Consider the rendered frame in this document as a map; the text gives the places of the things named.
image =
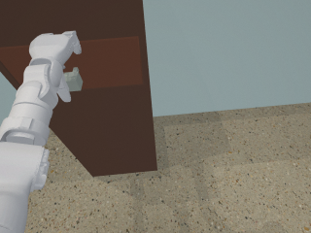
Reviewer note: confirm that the handle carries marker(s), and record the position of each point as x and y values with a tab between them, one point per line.
74	80

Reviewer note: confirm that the robot left hand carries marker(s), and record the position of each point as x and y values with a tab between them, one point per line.
59	47

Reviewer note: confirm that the robot left forearm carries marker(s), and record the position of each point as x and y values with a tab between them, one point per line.
29	119

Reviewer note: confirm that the drawer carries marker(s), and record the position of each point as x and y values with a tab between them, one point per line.
102	62

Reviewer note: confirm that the cabinet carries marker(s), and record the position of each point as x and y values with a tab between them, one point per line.
110	129

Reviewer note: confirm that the robot left upper arm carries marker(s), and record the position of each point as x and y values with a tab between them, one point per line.
23	169

